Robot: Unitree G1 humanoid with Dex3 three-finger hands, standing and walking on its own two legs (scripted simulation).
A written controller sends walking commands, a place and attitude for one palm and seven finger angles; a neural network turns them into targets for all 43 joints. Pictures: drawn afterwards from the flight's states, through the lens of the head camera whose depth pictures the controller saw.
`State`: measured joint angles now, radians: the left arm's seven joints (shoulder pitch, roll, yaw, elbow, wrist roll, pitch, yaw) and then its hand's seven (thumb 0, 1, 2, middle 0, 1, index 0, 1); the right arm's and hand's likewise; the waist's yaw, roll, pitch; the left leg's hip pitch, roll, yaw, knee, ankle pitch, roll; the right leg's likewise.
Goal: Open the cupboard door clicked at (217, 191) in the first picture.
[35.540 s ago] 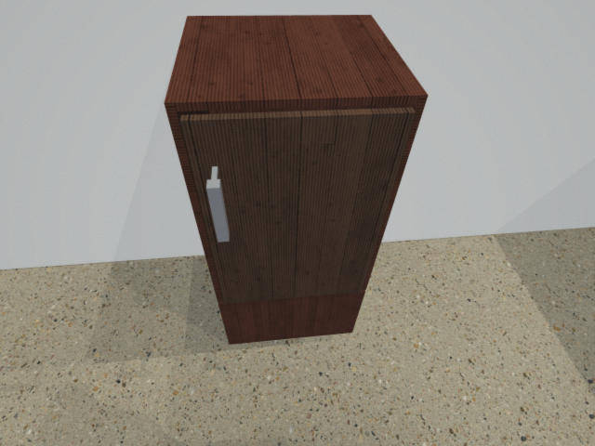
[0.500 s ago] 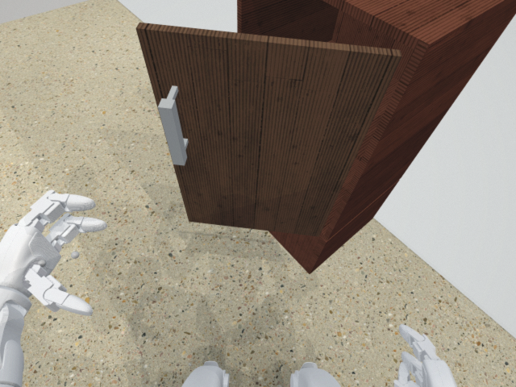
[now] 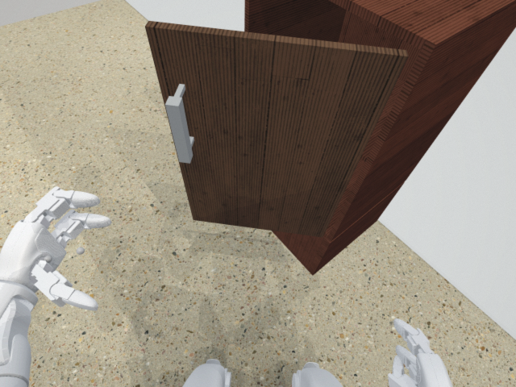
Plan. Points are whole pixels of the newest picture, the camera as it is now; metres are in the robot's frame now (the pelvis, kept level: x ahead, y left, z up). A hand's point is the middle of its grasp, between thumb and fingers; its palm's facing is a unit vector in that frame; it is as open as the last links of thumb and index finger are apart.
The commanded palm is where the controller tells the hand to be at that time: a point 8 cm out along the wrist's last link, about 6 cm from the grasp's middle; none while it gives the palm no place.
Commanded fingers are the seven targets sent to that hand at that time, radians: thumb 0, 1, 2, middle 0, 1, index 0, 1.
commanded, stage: move the hooked fingers beside the handle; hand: left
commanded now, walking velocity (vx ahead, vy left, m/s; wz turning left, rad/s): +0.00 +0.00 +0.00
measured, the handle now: (183, 125) +0.56 +0.18 +0.04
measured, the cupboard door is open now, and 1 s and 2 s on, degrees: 44 44 44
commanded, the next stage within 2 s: none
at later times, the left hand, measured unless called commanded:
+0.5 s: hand (109, 202) +0.37 +0.26 +0.05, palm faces -0.06 -1.00 -0.01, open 13.9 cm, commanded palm +0.35 +0.30 +0.06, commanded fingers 0.00 -0.50 0.30 -0.30 -1.20 -0.30 -1.20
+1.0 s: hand (129, 167) +0.44 +0.24 +0.06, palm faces -0.07 -1.00 -0.02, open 13.9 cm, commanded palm +0.42 +0.29 +0.05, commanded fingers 0.00 -0.50 0.30 -0.30 -1.20 -0.30 -1.20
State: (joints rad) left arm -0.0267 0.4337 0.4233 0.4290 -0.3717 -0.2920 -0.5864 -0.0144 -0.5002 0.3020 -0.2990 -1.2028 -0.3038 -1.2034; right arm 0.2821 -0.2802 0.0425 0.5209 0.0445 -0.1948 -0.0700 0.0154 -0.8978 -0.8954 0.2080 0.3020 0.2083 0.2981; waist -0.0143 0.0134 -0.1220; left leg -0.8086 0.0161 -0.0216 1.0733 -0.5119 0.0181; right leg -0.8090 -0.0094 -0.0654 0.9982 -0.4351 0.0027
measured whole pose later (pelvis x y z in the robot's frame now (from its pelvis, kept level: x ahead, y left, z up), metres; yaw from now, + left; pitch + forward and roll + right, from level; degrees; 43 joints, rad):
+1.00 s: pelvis +0.00 +0.00 -0.01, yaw -2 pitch +19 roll -3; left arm -0.63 0.55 0.46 0.96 -0.21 -0.37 -0.51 -0.01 -0.50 0.30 -0.30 -1.20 -0.30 -1.20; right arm 0.33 -0.28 0.04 0.58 0.03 -0.04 -0.04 0.01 -0.90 -0.90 0.21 0.30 0.21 0.30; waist -0.10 0.00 -0.12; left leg -0.94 0.03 0.00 1.12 -0.52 0.02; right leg -0.96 0.01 -0.04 1.05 -0.43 0.00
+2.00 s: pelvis +0.00 +0.01 -0.02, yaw -3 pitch +24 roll -5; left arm -0.91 0.67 0.45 1.17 -0.12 -0.34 -0.47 -0.01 -0.50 0.30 -0.30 -1.20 -0.30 -1.20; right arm 0.38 -0.28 0.07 0.59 0.01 0.07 -0.02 0.01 -0.90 -0.90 0.21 0.30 0.21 0.30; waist -0.18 0.00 -0.11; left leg -1.07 0.04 -0.02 1.18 -0.54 0.03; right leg -1.06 0.02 -0.06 1.05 -0.42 0.02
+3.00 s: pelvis +0.00 +0.01 -0.02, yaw -3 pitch +24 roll -4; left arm -0.88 0.58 0.41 1.14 -0.13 -0.36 -0.39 -0.01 -0.50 0.30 -0.30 -1.20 -0.30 -1.20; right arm 0.38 -0.27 0.06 0.59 0.00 0.07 -0.01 0.01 -0.90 -0.90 0.21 0.30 0.21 0.30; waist -0.17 0.02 -0.11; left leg -1.06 0.04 -0.01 1.17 -0.53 0.03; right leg -1.05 0.02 -0.05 1.07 -0.43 0.01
